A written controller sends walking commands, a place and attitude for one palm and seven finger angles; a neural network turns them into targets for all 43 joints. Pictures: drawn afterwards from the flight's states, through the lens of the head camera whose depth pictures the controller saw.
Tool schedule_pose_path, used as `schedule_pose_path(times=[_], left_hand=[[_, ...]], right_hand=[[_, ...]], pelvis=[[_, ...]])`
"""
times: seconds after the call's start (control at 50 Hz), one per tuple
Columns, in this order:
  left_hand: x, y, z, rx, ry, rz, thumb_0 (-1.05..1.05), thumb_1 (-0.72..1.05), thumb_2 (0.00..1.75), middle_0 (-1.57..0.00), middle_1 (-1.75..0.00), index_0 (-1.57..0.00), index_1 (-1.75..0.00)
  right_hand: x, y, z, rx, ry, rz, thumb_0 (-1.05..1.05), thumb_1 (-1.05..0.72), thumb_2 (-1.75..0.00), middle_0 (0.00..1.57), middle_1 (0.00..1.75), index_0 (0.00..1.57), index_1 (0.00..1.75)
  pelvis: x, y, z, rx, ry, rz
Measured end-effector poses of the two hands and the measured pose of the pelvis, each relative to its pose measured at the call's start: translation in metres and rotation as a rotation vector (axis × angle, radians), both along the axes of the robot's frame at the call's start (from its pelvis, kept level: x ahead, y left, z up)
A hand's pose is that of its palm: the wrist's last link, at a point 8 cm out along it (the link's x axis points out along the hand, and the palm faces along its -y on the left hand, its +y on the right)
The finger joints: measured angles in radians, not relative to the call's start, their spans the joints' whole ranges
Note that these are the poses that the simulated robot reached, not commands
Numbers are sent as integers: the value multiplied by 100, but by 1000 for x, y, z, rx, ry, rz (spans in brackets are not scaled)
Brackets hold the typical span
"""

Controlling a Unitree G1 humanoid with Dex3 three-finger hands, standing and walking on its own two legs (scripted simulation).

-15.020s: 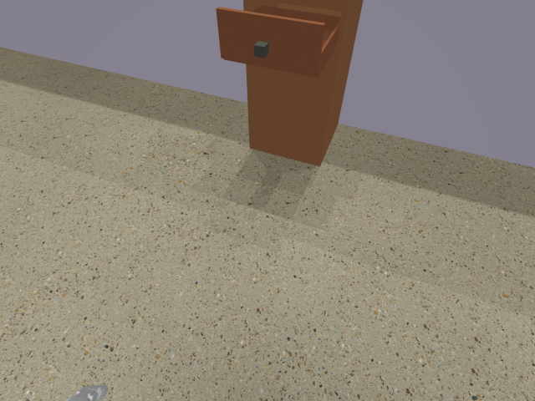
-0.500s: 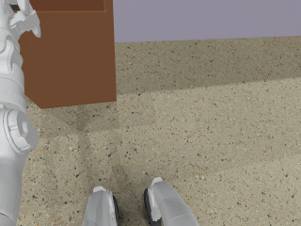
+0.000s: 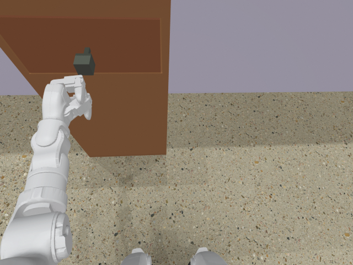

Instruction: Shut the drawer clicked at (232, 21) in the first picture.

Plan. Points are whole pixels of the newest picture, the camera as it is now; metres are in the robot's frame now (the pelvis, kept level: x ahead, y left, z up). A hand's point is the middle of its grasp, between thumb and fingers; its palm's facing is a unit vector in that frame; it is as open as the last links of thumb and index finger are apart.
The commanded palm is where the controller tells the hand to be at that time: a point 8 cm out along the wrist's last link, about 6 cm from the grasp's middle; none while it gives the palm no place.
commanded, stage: draw the hand back to the body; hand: left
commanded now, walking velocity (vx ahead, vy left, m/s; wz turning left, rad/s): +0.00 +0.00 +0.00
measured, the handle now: (85, 59) +0.62 +0.20 +0.04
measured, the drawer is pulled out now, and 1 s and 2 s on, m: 0.00 0.00 0.00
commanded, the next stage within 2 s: step back with the hand held close in 1.12 s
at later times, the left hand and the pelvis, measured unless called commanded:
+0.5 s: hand (29, 169) +0.29 +0.21 +0.14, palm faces +0.25 -0.94 -0.25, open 3.3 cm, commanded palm +0.24 +0.26 +0.16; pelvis -0.01 -0.01 +0.05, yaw +3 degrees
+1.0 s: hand out of the picture +0.15 +0.23 +0.22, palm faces +0.44 -0.80 -0.42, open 3.3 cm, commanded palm +0.10 +0.27 +0.23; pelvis -0.02 -0.01 +0.06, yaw +3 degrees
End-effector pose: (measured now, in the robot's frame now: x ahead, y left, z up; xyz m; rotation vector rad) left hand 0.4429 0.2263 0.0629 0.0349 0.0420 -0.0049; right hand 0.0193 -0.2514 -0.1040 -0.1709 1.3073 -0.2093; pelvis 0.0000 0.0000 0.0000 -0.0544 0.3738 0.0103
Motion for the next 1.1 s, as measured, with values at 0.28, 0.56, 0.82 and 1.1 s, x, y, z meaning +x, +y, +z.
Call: schedule_pose_path(times=[0.28,0.56,0.82,1.1], left_hand=[[-108,15,56,35,-61,10,2,90,90,-140,-160,-140,-160],[-211,32,103,238,-40,296,2,89,90,-141,-160,-140,-160],[-292,37,148,350,-131,376,2,89,90,-141,-160,-140,-160],[-347,45,169,440,-166,464,2,89,90,-141,-160,-141,-160]], right_hand=[[108,2,34,14,-376,128,1,-90,-90,20,30,20,30],[165,31,80,26,-579,228,1,-90,-90,20,30,20,30],[157,38,79,63,-593,266,1,-90,-90,21,30,20,30],[151,28,78,29,-616,269,2,-90,-90,20,30,20,30]], pelvis=[[-1,-6,22,28,-187,31],[-13,-11,50,57,-373,41],[-13,-13,58,61,-440,42],[-19,-15,57,58,-460,53]])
